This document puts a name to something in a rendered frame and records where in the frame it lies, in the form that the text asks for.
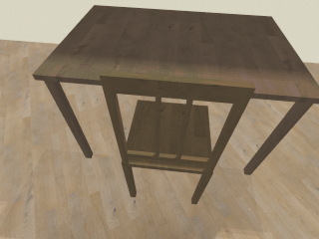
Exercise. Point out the chair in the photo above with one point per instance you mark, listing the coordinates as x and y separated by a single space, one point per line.
172 136

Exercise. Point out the table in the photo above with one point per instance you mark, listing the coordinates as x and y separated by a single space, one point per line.
205 45

